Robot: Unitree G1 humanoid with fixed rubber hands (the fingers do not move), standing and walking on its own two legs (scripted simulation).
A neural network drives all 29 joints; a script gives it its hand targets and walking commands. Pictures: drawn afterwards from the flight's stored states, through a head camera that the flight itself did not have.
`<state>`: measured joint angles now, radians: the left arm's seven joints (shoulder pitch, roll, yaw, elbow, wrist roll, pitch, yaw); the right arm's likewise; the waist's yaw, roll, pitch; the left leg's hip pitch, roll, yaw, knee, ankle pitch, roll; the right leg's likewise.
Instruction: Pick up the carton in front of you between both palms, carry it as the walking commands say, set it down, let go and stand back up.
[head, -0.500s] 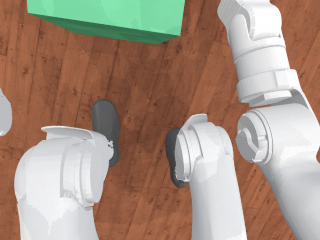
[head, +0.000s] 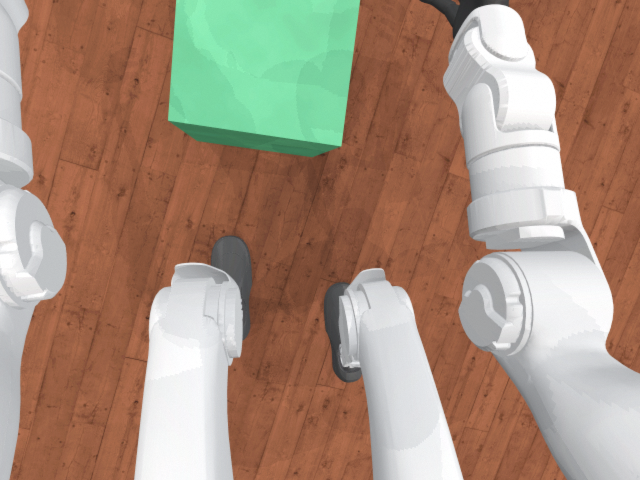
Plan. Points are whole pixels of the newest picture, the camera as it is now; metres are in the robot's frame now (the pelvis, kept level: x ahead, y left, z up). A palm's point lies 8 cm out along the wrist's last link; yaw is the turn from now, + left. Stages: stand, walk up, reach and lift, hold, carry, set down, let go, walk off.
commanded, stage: set down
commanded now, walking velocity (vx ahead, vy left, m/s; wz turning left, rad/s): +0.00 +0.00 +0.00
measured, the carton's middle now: (263, 75) +0.56 +0.08 -0.38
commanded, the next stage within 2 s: let go in 0.38 s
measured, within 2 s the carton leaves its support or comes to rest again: neither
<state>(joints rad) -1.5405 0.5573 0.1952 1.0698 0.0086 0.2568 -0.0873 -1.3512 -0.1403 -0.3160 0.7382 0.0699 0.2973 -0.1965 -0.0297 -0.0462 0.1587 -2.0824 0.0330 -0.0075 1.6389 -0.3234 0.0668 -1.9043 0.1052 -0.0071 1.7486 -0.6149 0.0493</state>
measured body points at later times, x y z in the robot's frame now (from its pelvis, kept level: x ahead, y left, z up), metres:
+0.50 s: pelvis +0.03 +0.01 +0.14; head +0.35 +0.07 +0.44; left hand +0.57 +0.29 +0.03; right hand +0.57 -0.11 +0.03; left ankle +0.15 +0.10 -0.47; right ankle +0.07 -0.13 -0.47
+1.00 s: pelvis +0.09 +0.00 +0.23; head +0.27 +0.04 +0.64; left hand +0.39 +0.27 +0.12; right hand +0.43 -0.18 +0.13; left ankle +0.15 +0.10 -0.47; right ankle +0.07 -0.13 -0.47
